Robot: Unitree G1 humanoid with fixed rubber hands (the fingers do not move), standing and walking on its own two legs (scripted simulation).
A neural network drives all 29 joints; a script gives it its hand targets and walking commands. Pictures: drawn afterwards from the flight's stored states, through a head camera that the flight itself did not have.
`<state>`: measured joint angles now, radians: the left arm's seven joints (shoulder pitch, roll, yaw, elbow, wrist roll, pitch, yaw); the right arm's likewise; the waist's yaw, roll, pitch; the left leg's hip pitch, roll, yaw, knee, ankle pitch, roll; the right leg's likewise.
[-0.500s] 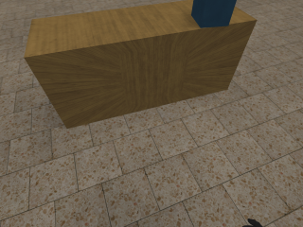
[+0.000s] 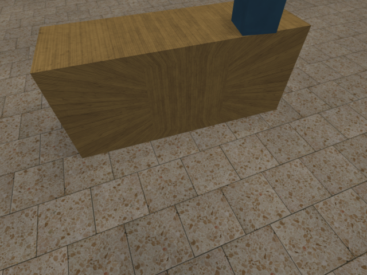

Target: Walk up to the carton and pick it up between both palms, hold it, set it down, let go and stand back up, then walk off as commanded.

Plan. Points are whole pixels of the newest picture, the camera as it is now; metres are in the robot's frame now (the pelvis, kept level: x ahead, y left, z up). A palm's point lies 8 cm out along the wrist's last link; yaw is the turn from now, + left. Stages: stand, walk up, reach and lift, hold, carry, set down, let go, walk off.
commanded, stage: stand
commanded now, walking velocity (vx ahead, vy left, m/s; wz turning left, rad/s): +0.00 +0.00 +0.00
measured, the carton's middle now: (257, 3) +1.42 -0.41 +0.02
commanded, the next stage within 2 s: walk up in 1.14 s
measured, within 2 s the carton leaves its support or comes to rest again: neither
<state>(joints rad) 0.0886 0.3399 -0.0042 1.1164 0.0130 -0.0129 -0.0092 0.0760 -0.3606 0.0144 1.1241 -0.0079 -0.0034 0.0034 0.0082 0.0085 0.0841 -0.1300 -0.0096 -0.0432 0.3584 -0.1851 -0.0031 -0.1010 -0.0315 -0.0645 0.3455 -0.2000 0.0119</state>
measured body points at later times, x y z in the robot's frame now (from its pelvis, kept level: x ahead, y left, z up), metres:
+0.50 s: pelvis +0.00 +0.00 +0.00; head +0.02 -0.01 +0.45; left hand +0.08 +0.29 -0.13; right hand +0.10 -0.31 -0.13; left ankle +0.01 +0.12 -0.75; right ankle -0.01 -0.12 -0.75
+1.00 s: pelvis +0.00 -0.01 +0.00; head +0.02 -0.01 +0.45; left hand +0.08 +0.29 -0.13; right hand +0.09 -0.31 -0.13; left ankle +0.01 +0.12 -0.75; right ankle -0.01 -0.12 -0.75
